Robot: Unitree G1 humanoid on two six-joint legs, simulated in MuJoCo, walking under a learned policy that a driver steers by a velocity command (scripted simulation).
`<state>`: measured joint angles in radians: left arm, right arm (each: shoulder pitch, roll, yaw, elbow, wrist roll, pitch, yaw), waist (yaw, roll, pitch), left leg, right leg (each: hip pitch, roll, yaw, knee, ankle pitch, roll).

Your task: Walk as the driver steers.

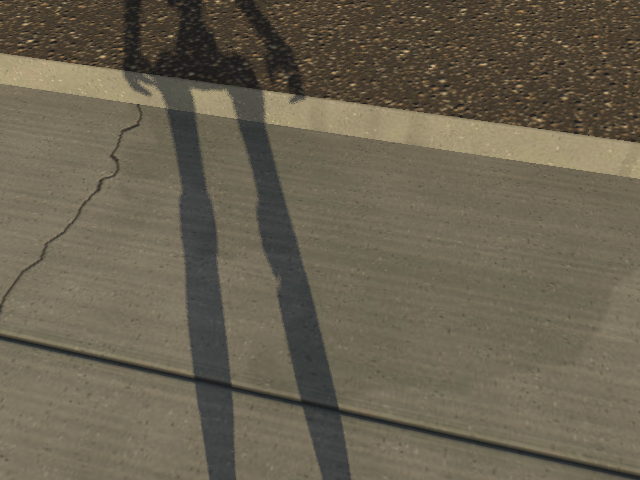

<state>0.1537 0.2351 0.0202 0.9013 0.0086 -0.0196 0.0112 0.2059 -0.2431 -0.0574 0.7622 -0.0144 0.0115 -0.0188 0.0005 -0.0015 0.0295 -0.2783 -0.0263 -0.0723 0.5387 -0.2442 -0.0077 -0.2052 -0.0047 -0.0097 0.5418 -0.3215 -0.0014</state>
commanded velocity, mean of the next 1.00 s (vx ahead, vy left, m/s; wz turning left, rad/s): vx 0.22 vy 0.00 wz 0.01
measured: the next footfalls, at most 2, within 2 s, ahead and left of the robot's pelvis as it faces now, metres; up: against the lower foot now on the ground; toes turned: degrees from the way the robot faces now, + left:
right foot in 1.10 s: +0.47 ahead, -0.10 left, +0.00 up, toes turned -2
left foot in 1.64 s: +0.78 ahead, +0.14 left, +0.00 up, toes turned +0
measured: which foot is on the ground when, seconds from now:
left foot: down 0.00-1.00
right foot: down 0.00-0.62, up 0.64-1.00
